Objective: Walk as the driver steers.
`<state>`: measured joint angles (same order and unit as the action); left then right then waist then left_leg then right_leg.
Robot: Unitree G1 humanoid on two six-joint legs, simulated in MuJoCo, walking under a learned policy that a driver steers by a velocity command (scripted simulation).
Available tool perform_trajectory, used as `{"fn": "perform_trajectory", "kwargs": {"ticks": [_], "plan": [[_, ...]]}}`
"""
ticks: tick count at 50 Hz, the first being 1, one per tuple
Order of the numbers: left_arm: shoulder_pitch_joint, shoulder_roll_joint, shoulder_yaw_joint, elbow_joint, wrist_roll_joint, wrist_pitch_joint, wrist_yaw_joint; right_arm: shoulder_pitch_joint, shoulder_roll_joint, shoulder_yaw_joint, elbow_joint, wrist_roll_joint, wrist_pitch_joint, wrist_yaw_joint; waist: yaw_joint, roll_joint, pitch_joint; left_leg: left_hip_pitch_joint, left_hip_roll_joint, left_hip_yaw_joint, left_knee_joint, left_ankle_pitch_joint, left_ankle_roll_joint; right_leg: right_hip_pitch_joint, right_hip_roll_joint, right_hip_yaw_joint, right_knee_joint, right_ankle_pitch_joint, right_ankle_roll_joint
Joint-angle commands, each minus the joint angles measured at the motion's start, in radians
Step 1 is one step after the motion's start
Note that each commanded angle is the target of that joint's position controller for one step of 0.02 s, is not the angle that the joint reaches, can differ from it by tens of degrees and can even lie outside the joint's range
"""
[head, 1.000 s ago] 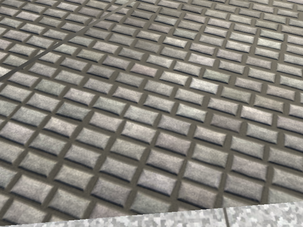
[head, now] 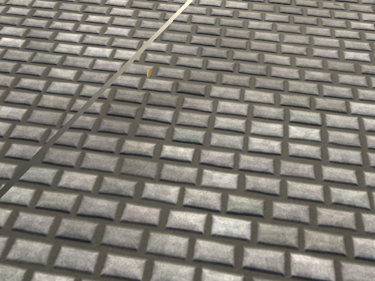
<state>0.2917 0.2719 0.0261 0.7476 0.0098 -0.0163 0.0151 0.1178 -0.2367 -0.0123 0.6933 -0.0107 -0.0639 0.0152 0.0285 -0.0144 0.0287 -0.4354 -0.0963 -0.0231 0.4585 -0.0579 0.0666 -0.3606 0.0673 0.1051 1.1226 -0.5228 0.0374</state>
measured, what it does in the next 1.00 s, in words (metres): steps on the spot, turning left: right foot, then left foot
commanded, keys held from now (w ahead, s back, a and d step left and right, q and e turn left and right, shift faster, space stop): q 0.62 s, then no key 0.18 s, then e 0.20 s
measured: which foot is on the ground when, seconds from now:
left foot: down 0.00-0.42, up 0.44-0.86, down 0.88-1.00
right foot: up 0.00-0.40, down 0.42-0.92, up 0.94-1.00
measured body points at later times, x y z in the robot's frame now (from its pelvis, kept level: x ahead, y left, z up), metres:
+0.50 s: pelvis +0.04 -0.05 +0.01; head +0.06 -0.07 +0.46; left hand +0.10 +0.26 -0.07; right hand +0.26 -0.28 -0.10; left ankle +0.07 +0.08 -0.69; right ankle +0.08 -0.15 -0.73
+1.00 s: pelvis +0.01 -0.03 +0.01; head +0.01 -0.01 +0.46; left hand -0.02 +0.25 -0.12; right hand +0.28 -0.16 -0.08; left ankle -0.04 +0.07 -0.73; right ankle +0.08 -0.14 -0.72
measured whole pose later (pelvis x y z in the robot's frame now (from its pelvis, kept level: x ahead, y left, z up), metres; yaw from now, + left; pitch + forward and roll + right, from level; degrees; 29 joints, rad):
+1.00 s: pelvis +0.01 -0.03 +0.01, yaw +24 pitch +0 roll +0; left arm 0.27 0.27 0.04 0.75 0.00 0.00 0.02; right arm 0.15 -0.20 -0.02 0.64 -0.02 0.03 -0.02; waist 0.06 -0.04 0.01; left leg -0.22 -0.01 0.03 0.51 -0.29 0.01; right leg -0.30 -0.05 -0.02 0.58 -0.29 0.03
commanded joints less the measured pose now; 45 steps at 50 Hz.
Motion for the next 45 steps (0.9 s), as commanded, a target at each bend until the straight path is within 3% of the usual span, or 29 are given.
{"fn": "perform_trajectory", "kwargs": {"ticks": [1, 4, 10, 16, 18, 20, 21, 22, 23, 24, 25, 26, 27, 30, 33, 36, 40, 42, 43, 44, 45], "plan": [[0.000, 0.125, 0.043, -0.098, 0.003, 0.013, 0.024, 0.014, -0.164, -0.048, -0.085, 0.005, 0.019, -0.014, -0.006, 0.043, -0.123, 0.218, 0.294, -0.409, -0.167, 0.128, 0.189, -0.190, -0.061, 0.012, 0.106, 0.064, 0.027], [0.021, 0.067, 0.034, -0.099, 0.003, 0.018, 0.047, 0.029, -0.144, -0.051, -0.089, 0.004, 0.038, -0.026, 0.006, 0.111, -0.144, 0.175, 0.221, -0.348, -0.174, 0.117, 0.159, -0.167, -0.046, -0.018, 0.007, 0.103, 0.036], [-0.077, 0.067, 0.042, -0.127, 0.002, 0.023, 0.070, 0.060, -0.173, -0.074, -0.104, 0.014, 0.067, -0.052, -0.022, 0.138, -0.156, 0.167, 0.203, -0.438, -0.176, -0.160, 0.136, -0.191, -0.038, 0.013, -0.139, 0.177, 0.050], [-0.131, 0.066, 0.044, -0.135, -0.017, -0.012, 0.044, 0.088, -0.177, -0.092, -0.117, 0.009, 0.097, -0.061, -0.058, 0.185, -0.138, 0.177, 0.201, -0.515, -0.162, -0.180, 0.129, -0.083, -0.018, 0.007, -0.357, 0.171, 0.025], [-0.115, 0.072, 0.049, -0.128, -0.026, -0.024, 0.030, 0.092, -0.179, -0.097, -0.122, 0.016, 0.107, -0.060, -0.054, 0.195, -0.134, 0.197, 0.204, -0.554, -0.148, -0.134, 0.122, -0.025, -0.009, 0.002, -0.471, 0.177, 0.007], [-0.052, 0.081, 0.060, -0.102, -0.028, -0.030, 0.018, 0.073, -0.176, -0.101, -0.130, 0.038, 0.116, -0.062, -0.009, 0.181, -0.129, 0.162, 0.160, -0.545, -0.113, -0.160, 0.082, 0.111, -0.017, -0.021, -0.703, 0.308, -0.022], [-0.039, 0.117, 0.073, -0.098, -0.017, -0.028, 0.019, 0.102, -0.149, -0.095, -0.128, 0.043, 0.117, -0.061, -0.017, 0.119, -0.143, 0.077, 0.103, -0.493, -0.039, -0.319, 0.037, 0.228, -0.119, 0.037, -0.764, 0.354, -0.061], [-0.072, 0.193, 0.085, -0.125, 0.015, -0.018, 0.024, 0.138, -0.105, -0.086, -0.135, 0.038, 0.115, -0.060, -0.058, -0.139, -0.132, -0.093, -0.038, -0.302, 0.222, -0.499, -0.023, 0.298, -0.357, 0.270, -0.806, 0.455, -0.171], [-0.097, 0.202, 0.093, -0.136, 0.059, -0.019, 0.016, 0.100, -0.181, -0.115, -0.157, 0.028, 0.096, -0.056, -0.040, -0.296, -0.078, -0.219, -0.084, -0.184, 0.463, -0.593, -0.073, 0.174, -0.484, 0.429, -0.845, 0.593, -0.299], [-0.158, 0.148, 0.081, -0.163, 0.051, -0.023, 0.021, 0.120, -0.241, -0.135, -0.131, 0.014, 0.092, -0.053, -0.063, -0.193, -0.073, -0.201, -0.015, -0.178, 0.632, -0.511, -0.105, 0.142, -0.460, 0.350, -0.835, 0.563, -0.294], [-0.204, 0.099, 0.067, -0.171, 0.029, -0.021, 0.026, 0.143, -0.237, -0.136, -0.101, 0.020, 0.100, -0.052, -0.077, -0.123, -0.062, -0.187, -0.008, -0.160, 0.693, -0.433, -0.118, 0.122, -0.377, 0.239, -0.817, 0.500, -0.237], [-0.221, 0.079, 0.057, -0.180, 0.012, -0.016, 0.031, 0.166, -0.201, -0.129, -0.075, 0.021, 0.115, -0.058, -0.078, -0.094, -0.061, -0.190, -0.009, -0.147, 0.772, -0.381, -0.131, 0.130, -0.322, 0.167, -0.809, 0.454, -0.205], [-0.226, 0.072, 0.049, -0.183, 0.000, -0.012, 0.034, 0.179, -0.178, -0.122, -0.070, 0.022, 0.126, -0.058, -0.072, -0.096, -0.039, -0.208, -0.003, -0.135, 0.851, -0.355, -0.146, 0.123, -0.309, 0.125, -0.809, 0.476, -0.210], [-0.175, 0.072, 0.041, -0.182, 0.013, 0.004, 0.044, 0.106, -0.150, -0.107, -0.109, 0.039, 0.125, -0.059, -0.026, -0.118, -0.024, -0.246, 0.034, -0.062, 0.833, -0.288, -0.183, 0.181, -0.275, 0.033, -0.822, 0.479, -0.236], [-0.092, 0.101, 0.052, -0.160, 0.011, 0.016, 0.050, 0.031, -0.120, -0.087, -0.147, 0.030, 0.115, -0.059, 0.028, -0.129, -0.046, -0.259, 0.073, -0.061, 0.670, -0.304, -0.208, 0.308, -0.307, 0.052, -0.810, 0.517, -0.271], [-0.116, 0.133, 0.062, -0.159, 0.002, 0.020, 0.040, 0.032, -0.085, -0.064, -0.155, 0.018, 0.107, -0.045, 0.021, -0.148, -0.078, -0.114, 0.110, -0.014, 0.485, -0.364, -0.196, 0.281, -0.321, 0.023, -0.795, 0.566, -0.284], [-0.098, 0.153, 0.066, -0.131, -0.016, 0.023, 0.023, 0.046, -0.097, -0.060, -0.147, 0.019, 0.103, -0.032, 0.019, -0.162, -0.093, 0.035, 0.099, 0.044, 0.257, -0.357, -0.152, 0.254, -0.345, 0.037, -0.755, 0.684, -0.302], [-0.103, 0.116, 0.048, -0.108, -0.034, 0.024, 0.018, 0.116, -0.065, -0.053, -0.107, 0.014, 0.098, -0.028, -0.030, -0.145, -0.094, 0.201, 0.088, 0.049, -0.029, -0.181, -0.099, 0.195, -0.317, 0.030, -0.699, 0.728, -0.268], [-0.060, 0.079, 0.033, -0.080, -0.040, 0.014, 0.011, 0.140, -0.074, -0.052, -0.094, 0.008, 0.095, -0.028, -0.042, -0.114, -0.097, 0.342, 0.103, 0.014, -0.183, -0.028, -0.065, 0.116, -0.290, 0.016, -0.693, 0.654, -0.209], [-0.022, 0.038, 0.016, -0.073, -0.014, -0.004, -0.002, 0.179, -0.132, -0.060, -0.093, -0.002, 0.097, -0.037, -0.028, -0.011, -0.168, 0.542, 0.225, -0.122, -0.137, 0.161, -0.034, 0.002, -0.235, -0.026, -0.634, 0.457, -0.126], [0.001, -0.012, -0.001, -0.088, 0.011, -0.024, -0.018, 0.110, -0.190, -0.068, -0.103, -0.017, 0.104, -0.045, 0.029, 0.209, -0.169, 0.521, 0.364, -0.194, -0.048, 0.295, 0.059, -0.084, -0.155, -0.109, -0.620, 0.163, -0.051]]}}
